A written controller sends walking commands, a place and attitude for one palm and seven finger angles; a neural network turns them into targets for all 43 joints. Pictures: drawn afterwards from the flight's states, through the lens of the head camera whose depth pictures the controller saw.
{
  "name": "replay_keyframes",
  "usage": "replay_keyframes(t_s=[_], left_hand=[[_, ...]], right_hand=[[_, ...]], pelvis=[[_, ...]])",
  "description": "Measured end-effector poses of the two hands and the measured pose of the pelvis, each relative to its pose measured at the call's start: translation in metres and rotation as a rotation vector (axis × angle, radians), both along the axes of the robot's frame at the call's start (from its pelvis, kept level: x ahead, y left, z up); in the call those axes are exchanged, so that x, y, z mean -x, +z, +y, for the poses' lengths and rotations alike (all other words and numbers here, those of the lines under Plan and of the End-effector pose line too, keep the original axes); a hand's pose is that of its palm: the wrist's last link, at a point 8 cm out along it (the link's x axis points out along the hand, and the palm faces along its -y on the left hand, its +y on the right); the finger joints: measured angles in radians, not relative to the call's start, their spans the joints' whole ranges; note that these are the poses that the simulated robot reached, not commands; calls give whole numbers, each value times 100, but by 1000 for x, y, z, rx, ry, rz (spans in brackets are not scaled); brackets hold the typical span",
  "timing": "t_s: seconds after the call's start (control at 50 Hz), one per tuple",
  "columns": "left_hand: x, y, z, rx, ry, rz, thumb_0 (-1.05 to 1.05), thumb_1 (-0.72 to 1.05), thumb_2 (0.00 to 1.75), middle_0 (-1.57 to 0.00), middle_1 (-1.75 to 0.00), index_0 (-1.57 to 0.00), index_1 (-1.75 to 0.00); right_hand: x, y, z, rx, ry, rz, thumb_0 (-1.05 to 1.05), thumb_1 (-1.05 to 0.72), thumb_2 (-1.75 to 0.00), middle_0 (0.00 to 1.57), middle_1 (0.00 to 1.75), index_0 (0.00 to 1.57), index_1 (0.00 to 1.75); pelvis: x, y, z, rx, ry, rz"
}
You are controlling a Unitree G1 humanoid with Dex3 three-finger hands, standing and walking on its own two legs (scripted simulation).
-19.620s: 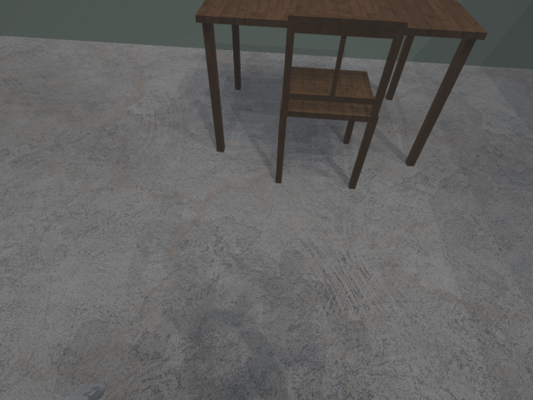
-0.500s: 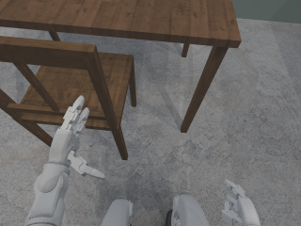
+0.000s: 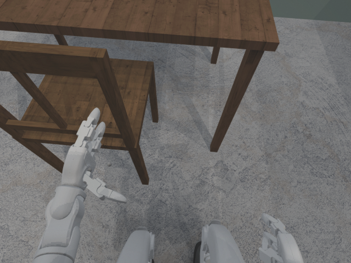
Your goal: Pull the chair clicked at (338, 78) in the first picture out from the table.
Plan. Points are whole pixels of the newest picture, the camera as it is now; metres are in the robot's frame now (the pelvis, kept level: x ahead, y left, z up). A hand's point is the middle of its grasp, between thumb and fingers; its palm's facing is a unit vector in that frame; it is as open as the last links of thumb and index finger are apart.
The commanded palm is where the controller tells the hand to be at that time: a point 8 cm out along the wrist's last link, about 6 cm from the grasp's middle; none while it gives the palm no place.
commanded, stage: aim the fingers beside a spindle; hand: left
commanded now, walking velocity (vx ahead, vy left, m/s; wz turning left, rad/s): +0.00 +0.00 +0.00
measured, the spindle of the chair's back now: (43, 102) +0.49 +0.36 +0.00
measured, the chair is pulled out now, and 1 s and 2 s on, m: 0.00 0.00 0.00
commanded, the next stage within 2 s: push the fingers through the gap in 0.24 s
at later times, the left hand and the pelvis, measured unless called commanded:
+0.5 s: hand (109, 161) +0.33 +0.15 +0.03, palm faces -0.10 -0.99 -0.05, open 17.0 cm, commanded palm +0.32 +0.21 +0.03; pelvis +0.00 +0.00 +0.00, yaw +0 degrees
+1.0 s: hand (116, 136) +0.39 +0.15 +0.02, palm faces -0.10 -0.99 -0.05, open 17.0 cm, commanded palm +0.37 +0.21 +0.03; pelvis +0.01 +0.01 +0.00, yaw +0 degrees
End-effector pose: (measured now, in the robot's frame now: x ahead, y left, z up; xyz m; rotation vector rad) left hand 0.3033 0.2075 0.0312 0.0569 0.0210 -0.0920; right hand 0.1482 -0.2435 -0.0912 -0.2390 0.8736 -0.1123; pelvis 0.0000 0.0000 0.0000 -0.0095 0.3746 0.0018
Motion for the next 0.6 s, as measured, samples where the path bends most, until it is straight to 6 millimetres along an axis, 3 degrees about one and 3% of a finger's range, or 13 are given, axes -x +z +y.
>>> replay_keyframes(t_s=[0.18, 0.42, 0.6], left_hand=[[-1, 0, -5, 9, -15, -8, -1, -50, 30, -6, -8, -6, -8], [1, 0, 3, 3, 0, -8, -1, -50, 30, -6, -8, -6, -8], [-26, -4, 0, 6, -15, -10, -1, -50, 30, -6, -8, -6, -8]], right_hand=[[-6, 2, -2, 9, 3, -14, 1, -91, -90, 20, 30, 20, 30], [-9, 3, 0, 10, 10, -20, 1, -91, -90, 20, 30, 20, 30], [-3, -4, 0, 23, 6, 5, 1, -91, -90, 20, 30, 20, 30]], pelvis=[[0, 0, 0, 1, 1, -1], [-1, 0, 1, 4, 5, -1], [1, -4, 2, 7, 7, 10]])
